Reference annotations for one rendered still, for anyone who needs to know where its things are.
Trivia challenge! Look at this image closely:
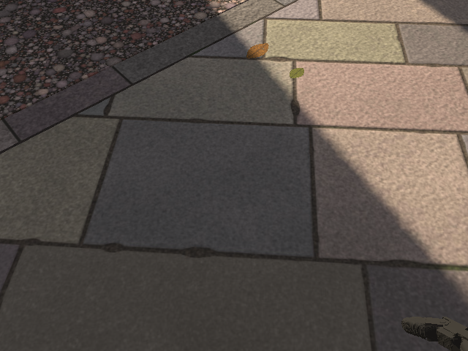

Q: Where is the robot right hand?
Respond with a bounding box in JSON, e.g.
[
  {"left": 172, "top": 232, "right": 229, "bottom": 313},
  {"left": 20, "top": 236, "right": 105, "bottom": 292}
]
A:
[{"left": 401, "top": 317, "right": 468, "bottom": 351}]

